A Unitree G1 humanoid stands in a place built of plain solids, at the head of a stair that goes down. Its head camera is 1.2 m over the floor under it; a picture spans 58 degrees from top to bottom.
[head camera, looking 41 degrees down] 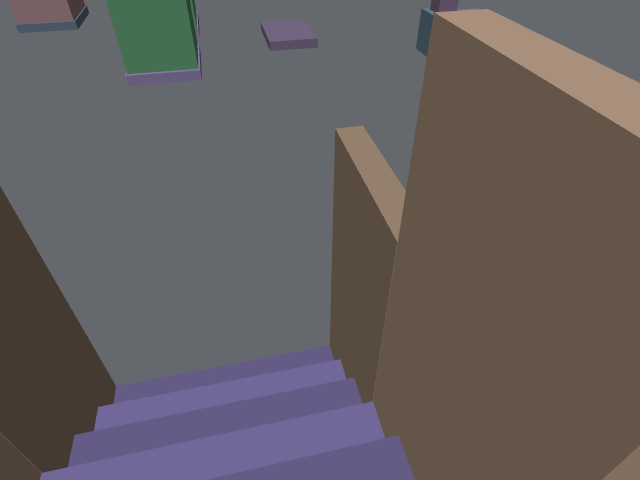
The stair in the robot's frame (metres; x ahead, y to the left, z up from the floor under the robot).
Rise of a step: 0.18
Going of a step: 0.22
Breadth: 1.20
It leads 13 degrees to the left of straight ahead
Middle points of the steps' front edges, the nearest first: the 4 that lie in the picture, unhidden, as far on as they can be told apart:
0.73 0.37 -0.37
0.94 0.42 -0.55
1.16 0.47 -0.73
1.37 0.52 -0.92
